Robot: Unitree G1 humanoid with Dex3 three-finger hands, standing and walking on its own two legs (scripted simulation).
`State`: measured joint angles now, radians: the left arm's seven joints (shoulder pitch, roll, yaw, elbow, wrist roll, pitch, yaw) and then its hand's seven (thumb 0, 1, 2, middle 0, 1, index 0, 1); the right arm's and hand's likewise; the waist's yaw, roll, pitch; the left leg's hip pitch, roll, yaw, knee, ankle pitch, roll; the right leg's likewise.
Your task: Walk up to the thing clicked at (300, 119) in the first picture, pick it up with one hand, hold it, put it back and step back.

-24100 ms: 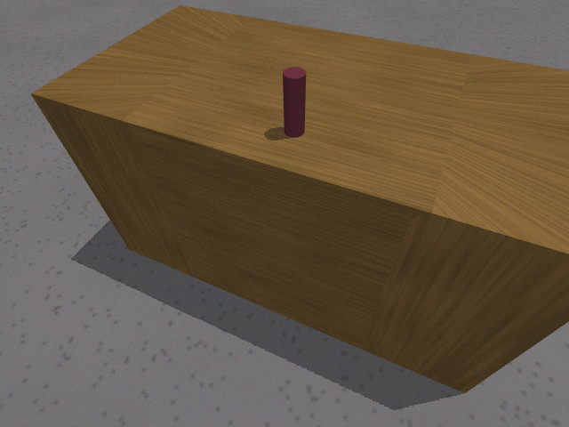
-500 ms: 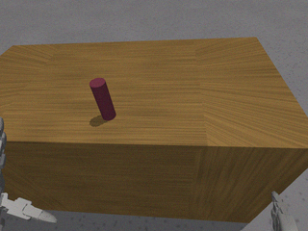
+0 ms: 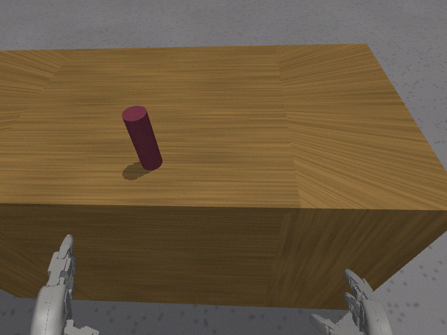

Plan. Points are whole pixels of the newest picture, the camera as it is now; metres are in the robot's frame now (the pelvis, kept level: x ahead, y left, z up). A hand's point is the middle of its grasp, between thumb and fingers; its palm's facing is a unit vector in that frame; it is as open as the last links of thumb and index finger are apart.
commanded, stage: home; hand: left
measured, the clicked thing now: (144, 140) +0.48 +0.21 +0.07
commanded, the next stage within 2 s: none
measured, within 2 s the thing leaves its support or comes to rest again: neither
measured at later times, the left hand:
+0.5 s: hand (144, 315) +0.18 +0.18 -0.08, palm faces +0.09 -0.97 -0.23, open 17.7 cm
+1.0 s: hand out of the picture +0.09 +0.26 -0.14, palm faces -0.08 -0.91 -0.40, open 17.7 cm
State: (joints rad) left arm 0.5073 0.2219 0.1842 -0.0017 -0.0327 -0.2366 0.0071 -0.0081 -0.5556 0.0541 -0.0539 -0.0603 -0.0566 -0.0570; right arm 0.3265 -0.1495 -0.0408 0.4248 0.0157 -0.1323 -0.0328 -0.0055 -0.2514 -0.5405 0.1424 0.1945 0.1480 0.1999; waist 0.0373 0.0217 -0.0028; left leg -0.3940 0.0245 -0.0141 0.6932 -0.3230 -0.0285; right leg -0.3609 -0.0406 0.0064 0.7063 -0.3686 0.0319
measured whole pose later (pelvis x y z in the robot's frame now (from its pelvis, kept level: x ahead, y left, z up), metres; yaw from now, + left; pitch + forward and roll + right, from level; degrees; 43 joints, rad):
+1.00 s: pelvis +0.00 +0.01 +0.00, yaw -1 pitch -1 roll +0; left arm 0.25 0.38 -0.02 0.83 0.04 -0.02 0.02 0.00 -0.59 0.02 -0.05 -0.04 -0.05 -0.04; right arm 0.19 -0.35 -0.04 0.90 -0.03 0.00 0.01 0.01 -0.90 -0.90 0.20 0.30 0.21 0.30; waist 0.00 0.00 0.02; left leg -0.35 0.02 0.00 0.71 -0.34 -0.01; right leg -0.31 -0.04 0.02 0.71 -0.37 0.04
